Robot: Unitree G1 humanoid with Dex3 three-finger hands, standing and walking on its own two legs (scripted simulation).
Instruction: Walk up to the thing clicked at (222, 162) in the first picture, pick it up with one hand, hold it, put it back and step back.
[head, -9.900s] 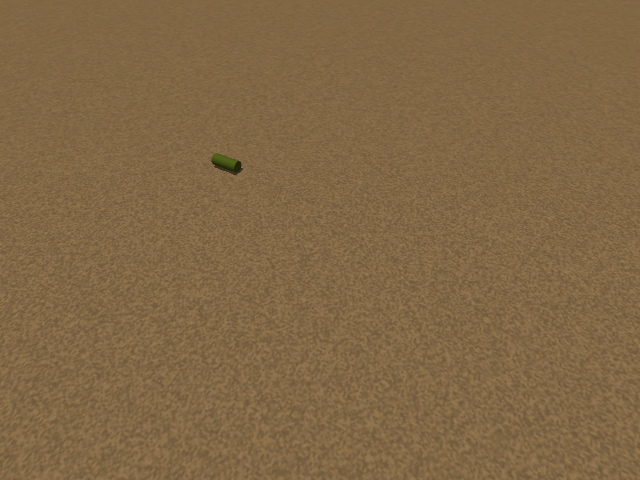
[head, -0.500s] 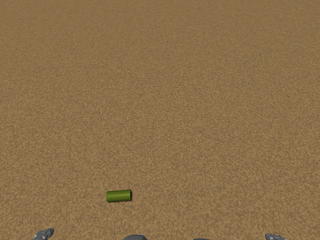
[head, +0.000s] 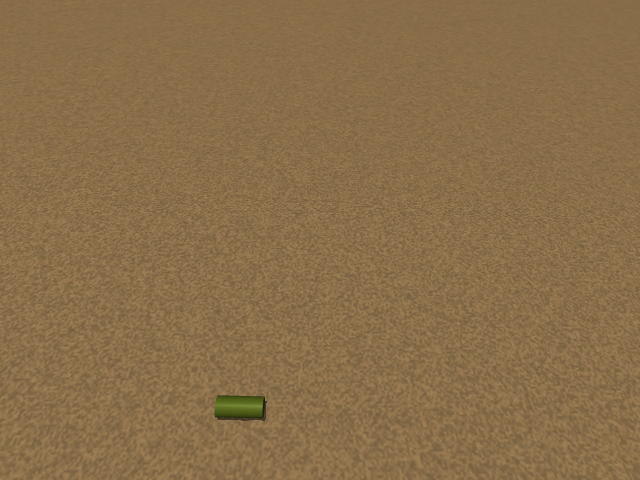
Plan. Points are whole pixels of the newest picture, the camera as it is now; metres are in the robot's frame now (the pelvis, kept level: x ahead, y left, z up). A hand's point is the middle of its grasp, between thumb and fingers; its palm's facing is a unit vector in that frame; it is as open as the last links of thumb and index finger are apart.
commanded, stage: walk up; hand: left
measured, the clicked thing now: (240, 406) +0.45 +0.23 -0.74
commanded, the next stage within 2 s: stand in 0.90 s
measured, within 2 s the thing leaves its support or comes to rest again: neither
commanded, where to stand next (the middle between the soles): +0.06 +0.01 m, yaw -1 degrees
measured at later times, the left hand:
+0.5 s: hand out of the picture +0.09 +0.26 -0.14, palm faces +0.00 -0.93 -0.36, open 7.4 cm
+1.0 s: hand out of the picture +0.10 +0.25 -0.14, palm faces -0.03 -0.94 -0.34, open 7.4 cm
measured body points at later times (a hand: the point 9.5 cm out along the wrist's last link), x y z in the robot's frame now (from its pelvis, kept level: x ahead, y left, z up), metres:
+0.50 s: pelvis +0.00 +0.00 +0.01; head +0.00 -0.01 +0.46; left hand +0.09 +0.31 -0.11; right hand +0.09 -0.31 -0.12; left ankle +0.01 +0.14 -0.73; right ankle +0.01 -0.14 -0.73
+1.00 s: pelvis +0.01 +0.00 +0.01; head +0.01 +0.00 +0.46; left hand +0.10 +0.30 -0.12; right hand +0.07 -0.31 -0.12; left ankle +0.01 +0.14 -0.73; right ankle +0.01 -0.14 -0.73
